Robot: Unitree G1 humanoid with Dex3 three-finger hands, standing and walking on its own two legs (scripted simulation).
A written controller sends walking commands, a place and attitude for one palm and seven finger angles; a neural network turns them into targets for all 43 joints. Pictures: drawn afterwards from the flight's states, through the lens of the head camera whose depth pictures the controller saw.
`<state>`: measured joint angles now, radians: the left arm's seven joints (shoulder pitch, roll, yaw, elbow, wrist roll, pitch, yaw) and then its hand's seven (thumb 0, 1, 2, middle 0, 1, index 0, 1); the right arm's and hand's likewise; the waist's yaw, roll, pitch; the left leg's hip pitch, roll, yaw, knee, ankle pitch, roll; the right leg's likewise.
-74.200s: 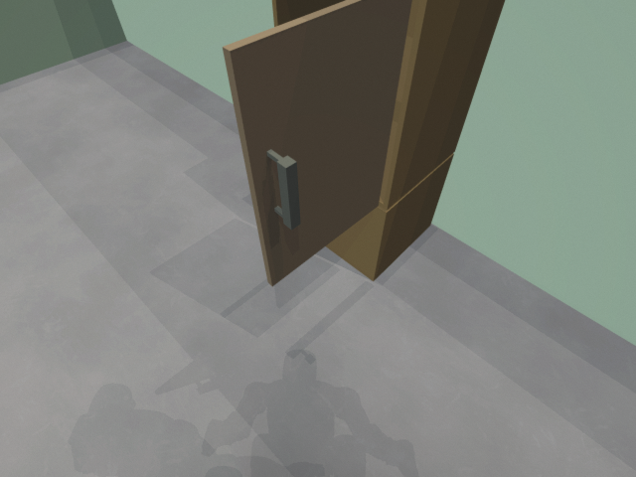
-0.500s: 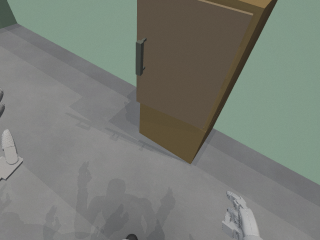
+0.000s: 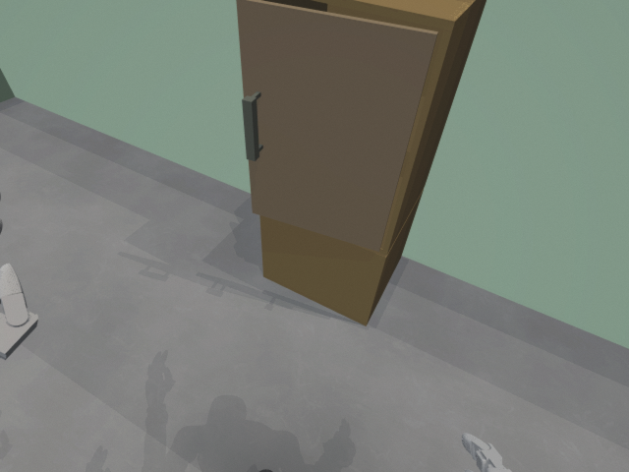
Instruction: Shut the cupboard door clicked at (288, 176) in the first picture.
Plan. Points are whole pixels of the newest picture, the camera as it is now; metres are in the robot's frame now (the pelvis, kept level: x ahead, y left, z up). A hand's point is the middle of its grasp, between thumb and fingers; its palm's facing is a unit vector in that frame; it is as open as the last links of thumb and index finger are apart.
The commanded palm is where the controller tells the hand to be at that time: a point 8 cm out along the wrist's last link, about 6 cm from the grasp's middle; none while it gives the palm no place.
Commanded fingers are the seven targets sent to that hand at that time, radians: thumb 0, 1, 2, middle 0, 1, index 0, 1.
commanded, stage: stop stepping back and stand still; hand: left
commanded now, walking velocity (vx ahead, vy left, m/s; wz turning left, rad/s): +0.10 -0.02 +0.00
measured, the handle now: (255, 126) +0.90 +0.11 -0.01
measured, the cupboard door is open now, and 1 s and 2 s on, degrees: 8 8 8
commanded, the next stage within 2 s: let the arm hang, fingers relaxed in 0.66 s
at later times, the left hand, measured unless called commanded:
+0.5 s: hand (11, 339) +0.21 +0.26 +0.18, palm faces +0.37 -0.81 -0.45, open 7.4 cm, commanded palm +0.15 +0.30 +0.19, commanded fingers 0.00 0.90 0.90 -0.20 -0.30 -0.20 -0.30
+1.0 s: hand out of the picture +0.12 +0.20 -0.13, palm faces -0.09 -0.96 -0.27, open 7.4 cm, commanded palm none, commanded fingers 0.00 0.90 0.90 -0.20 -0.30 -0.20 -0.30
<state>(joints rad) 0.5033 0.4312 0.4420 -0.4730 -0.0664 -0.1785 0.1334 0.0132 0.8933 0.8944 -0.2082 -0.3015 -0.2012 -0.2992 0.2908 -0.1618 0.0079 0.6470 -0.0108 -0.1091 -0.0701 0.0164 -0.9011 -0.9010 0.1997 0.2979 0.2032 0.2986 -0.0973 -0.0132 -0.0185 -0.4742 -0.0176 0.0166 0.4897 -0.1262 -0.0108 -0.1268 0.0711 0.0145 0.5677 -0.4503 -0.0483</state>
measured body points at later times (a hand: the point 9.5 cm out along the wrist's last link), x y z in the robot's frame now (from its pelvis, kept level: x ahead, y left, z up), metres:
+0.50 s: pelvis +0.00 +0.00 +0.01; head -0.01 +0.02 +0.46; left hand +0.18 +0.30 +0.20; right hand +0.16 -0.22 -0.06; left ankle +0.07 +0.11 -0.73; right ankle -0.06 -0.10 -0.73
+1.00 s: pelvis -0.01 +0.01 +0.00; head -0.01 +0.00 +0.45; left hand +0.12 +0.25 -0.11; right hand +0.09 -0.26 -0.12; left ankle +0.07 +0.11 -0.73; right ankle -0.06 -0.10 -0.73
